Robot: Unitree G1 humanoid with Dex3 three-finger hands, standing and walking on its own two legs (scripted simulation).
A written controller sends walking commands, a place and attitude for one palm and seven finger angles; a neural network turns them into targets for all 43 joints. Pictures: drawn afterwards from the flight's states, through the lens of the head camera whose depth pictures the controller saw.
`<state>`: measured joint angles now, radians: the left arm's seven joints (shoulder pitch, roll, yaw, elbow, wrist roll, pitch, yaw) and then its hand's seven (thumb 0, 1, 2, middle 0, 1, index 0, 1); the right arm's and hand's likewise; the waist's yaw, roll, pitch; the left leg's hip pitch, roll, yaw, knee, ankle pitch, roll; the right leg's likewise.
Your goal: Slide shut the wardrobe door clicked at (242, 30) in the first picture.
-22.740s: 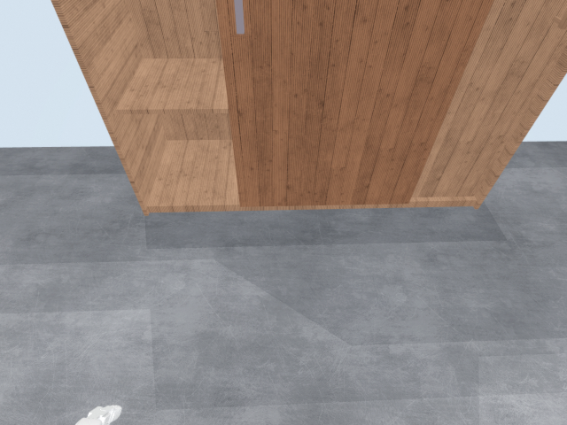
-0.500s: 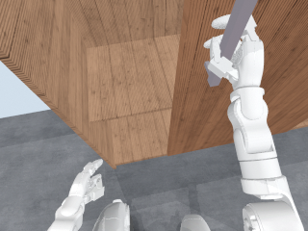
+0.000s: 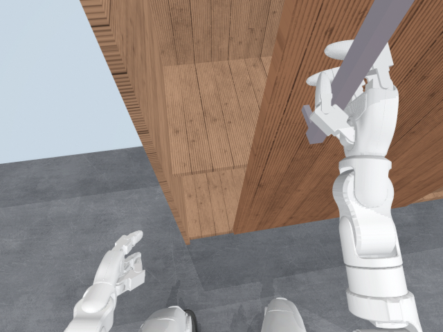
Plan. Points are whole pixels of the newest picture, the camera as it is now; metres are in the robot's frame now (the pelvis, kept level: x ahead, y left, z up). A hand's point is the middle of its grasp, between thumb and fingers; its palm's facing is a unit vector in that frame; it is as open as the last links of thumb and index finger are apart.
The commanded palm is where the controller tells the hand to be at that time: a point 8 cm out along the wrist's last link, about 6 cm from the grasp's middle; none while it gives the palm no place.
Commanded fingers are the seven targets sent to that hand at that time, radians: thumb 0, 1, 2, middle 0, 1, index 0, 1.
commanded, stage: step sideways, sliding the door along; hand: right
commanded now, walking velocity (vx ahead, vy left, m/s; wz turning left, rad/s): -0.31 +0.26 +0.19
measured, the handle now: (349, 49) +0.41 -0.16 +0.25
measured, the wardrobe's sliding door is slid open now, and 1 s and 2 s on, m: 0.19 0.00 0.00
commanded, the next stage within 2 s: stop walking and hold the door there in 0.92 s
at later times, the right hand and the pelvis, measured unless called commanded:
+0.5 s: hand (189, 128) +0.34 +0.03 +0.19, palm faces -0.12 +0.99 -0.06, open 6.2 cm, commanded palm +0.33 -0.01 +0.20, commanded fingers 0.00 -0.90 -0.90 0.45 1.40 0.45 1.40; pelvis -0.05 +0.08 +0.00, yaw +8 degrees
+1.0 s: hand (162, 127) +0.34 +0.06 +0.20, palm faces +0.15 +0.99 -0.02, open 6.2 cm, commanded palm +0.30 +0.08 +0.20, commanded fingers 0.00 -0.90 -0.90 0.45 1.40 0.45 1.40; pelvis -0.10 +0.19 +0.01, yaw +6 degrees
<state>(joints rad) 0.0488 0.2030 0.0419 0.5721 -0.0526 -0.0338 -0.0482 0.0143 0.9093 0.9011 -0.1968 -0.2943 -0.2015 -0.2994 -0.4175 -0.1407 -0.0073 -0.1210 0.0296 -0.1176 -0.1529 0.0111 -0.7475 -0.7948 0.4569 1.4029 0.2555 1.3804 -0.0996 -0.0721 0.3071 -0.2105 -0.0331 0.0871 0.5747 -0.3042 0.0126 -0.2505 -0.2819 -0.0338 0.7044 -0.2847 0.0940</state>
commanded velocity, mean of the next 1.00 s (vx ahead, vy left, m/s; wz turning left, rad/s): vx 0.11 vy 0.30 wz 0.04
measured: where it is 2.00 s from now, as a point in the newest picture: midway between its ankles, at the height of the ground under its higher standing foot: outside the picture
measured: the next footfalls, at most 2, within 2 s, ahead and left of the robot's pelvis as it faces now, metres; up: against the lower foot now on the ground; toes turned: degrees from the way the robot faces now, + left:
left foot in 0.28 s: +0.00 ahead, +0.19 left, +0.00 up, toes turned +11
right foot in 0.46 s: +0.00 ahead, -0.10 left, +0.00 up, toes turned +0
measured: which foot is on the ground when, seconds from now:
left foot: down 0.00-0.14, up 0.16-0.26, down 0.28-0.90, up 0.92-1.00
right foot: down 0.00-0.30, up 0.32-0.44, down 0.46-0.62, up 0.64-0.88, down 0.90-1.00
